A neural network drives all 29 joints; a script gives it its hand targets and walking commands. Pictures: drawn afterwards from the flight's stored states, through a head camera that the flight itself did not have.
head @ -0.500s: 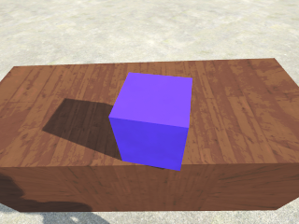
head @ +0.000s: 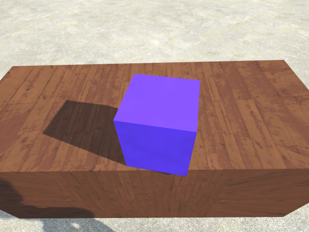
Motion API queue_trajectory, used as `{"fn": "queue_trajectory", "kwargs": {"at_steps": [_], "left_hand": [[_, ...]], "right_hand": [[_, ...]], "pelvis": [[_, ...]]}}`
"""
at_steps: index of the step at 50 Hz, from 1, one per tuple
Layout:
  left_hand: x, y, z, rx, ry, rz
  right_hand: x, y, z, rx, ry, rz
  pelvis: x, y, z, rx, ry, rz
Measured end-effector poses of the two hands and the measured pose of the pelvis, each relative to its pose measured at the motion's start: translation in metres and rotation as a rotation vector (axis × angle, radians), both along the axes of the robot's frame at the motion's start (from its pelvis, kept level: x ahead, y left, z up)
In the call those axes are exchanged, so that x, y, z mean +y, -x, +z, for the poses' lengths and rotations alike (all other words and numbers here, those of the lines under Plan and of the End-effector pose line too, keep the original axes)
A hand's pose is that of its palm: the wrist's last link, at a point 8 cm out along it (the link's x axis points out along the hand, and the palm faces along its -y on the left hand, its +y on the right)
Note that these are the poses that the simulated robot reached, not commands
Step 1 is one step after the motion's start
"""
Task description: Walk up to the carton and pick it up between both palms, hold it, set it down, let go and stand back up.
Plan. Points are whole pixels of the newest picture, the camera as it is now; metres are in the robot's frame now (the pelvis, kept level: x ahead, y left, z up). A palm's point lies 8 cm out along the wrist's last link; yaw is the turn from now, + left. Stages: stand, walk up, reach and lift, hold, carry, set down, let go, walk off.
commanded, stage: stand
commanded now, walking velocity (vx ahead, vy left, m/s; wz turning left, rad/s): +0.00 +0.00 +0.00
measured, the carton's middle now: (160, 126) +0.44 +0.01 -0.02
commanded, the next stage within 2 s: none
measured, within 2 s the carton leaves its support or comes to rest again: neither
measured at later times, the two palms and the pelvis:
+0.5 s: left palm out of the picture -0.01 +0.23 -0.14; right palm out of the picture -0.01 -0.22 -0.14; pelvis +0.00 +0.00 +0.00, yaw +0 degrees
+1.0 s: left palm out of the picture -0.02 +0.23 -0.14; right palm out of the picture -0.02 -0.22 -0.14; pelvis +0.00 +0.01 +0.00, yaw +0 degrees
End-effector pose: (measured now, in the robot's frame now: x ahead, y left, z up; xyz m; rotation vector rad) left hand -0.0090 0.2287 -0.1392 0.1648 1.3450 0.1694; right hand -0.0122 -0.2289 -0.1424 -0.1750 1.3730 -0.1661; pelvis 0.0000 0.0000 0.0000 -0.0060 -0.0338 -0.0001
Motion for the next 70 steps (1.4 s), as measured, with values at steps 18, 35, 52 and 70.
{"fn": "queue_trajectory", "kwargs": {"at_steps": [18, 35, 52, 70], "left_hand": [[0.003, 0.008, 0.0, 0.034, 0.001, 0.007], [0.002, 0.002, -0.002, 0.023, 0.01, 0.0], [0.004, 0.012, -0.003, 0.052, 0.013, 0.004], [0.006, 0.013, -0.003, 0.055, 0.012, -0.003]], "right_hand": [[0.006, 0.003, -0.001, 0.023, -0.01, 0.003], [0.01, -0.007, 0.0, 0.002, -0.009, 0.006], [0.012, 0.005, 0.001, 0.03, -0.006, -0.003], [0.016, 0.003, 0.0, 0.02, -0.012, -0.008]], "pelvis": [[0.003, -0.002, 0.0, 0.008, -0.001, 0.004], [0.006, -0.004, 0.001, 0.005, -0.001, 0.003], [0.008, -0.002, 0.001, 0.006, -0.001, 0.002], [0.01, -0.001, 0.0, 0.008, -0.001, -0.002]]}}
